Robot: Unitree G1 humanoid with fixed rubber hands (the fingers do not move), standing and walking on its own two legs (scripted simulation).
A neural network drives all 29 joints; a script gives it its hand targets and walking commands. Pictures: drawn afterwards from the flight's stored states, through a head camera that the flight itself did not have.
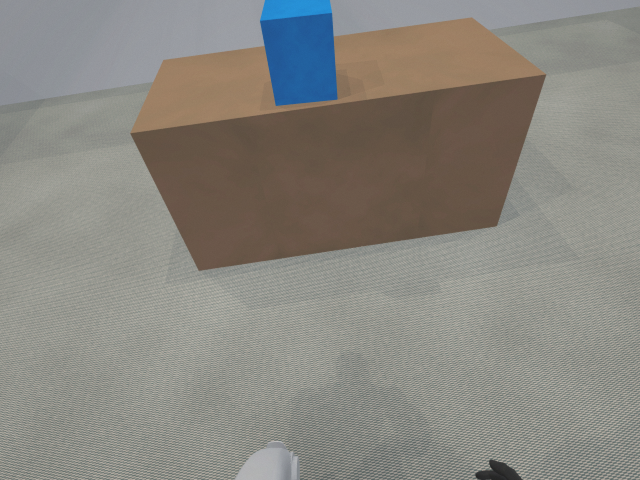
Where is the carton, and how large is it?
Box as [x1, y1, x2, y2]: [260, 0, 337, 105]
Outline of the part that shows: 265,0 260,23 276,105 337,99 332,20 329,0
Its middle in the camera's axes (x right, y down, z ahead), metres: -0.06 -0.60 +1.22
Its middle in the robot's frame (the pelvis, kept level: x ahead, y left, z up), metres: +1.32 +0.13 +0.02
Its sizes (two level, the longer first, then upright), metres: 0.210 0.200 0.250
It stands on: a pedestal, 0.68 m high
